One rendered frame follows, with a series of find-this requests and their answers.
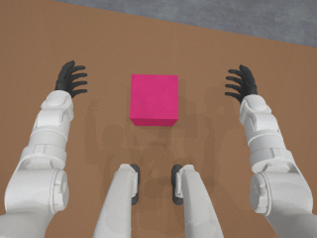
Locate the left robot shin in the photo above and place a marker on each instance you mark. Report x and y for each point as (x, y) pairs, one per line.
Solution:
(126, 166)

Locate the carton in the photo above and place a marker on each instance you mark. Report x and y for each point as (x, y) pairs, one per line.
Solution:
(154, 99)

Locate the robot left upper arm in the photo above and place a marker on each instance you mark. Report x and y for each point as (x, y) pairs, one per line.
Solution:
(34, 197)

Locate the robot left foot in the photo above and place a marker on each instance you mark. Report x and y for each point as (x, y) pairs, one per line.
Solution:
(135, 199)

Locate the right robot hand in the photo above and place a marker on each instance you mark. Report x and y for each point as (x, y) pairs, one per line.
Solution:
(246, 80)

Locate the left robot hand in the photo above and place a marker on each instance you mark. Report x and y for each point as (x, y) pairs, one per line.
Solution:
(66, 77)

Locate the right robot forearm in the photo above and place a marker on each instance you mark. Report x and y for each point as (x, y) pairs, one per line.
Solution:
(268, 152)

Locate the left robot forearm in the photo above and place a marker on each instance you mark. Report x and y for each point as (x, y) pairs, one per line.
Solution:
(46, 148)

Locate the robot right upper arm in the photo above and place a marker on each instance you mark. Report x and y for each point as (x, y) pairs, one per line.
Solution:
(284, 200)

